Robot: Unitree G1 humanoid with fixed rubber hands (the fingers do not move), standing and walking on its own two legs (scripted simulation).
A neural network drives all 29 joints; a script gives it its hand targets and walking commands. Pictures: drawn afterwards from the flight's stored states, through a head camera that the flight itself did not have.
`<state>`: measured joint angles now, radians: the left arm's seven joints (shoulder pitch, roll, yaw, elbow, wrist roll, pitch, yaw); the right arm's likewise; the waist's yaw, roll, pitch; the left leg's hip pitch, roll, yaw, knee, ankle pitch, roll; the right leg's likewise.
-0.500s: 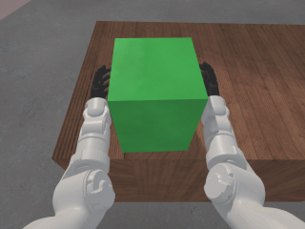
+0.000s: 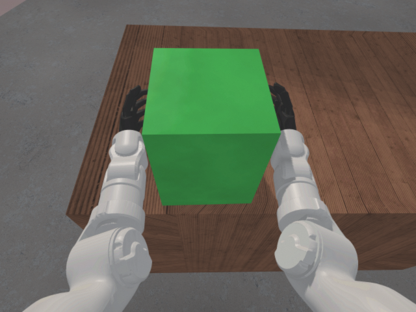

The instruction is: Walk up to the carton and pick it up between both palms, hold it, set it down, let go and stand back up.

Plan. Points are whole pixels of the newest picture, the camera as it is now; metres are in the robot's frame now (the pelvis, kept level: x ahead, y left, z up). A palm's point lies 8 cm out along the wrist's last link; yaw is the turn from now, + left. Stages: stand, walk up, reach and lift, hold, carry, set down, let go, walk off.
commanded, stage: reach and lift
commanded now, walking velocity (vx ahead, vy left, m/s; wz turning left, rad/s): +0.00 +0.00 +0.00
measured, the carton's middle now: (207, 133) +0.46 +0.02 +0.06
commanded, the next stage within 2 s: none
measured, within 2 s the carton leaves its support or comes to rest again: leaves its support in 1.00 s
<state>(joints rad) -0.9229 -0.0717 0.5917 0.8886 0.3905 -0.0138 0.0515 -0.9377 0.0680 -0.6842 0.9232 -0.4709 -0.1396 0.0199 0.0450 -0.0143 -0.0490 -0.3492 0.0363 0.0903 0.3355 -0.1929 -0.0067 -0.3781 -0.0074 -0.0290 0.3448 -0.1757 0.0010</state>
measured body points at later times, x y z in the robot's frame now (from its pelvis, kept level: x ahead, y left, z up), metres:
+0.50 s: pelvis +0.00 +0.00 +0.00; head +0.08 +0.00 +0.44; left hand +0.45 +0.17 +0.09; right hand +0.47 -0.13 +0.10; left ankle -0.03 +0.12 -0.75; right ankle -0.02 -0.11 -0.75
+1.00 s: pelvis +0.00 +0.00 +0.00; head +0.06 +0.01 +0.45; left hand +0.44 +0.17 +0.09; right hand +0.46 -0.13 +0.10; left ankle -0.03 +0.12 -0.75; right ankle -0.02 -0.11 -0.74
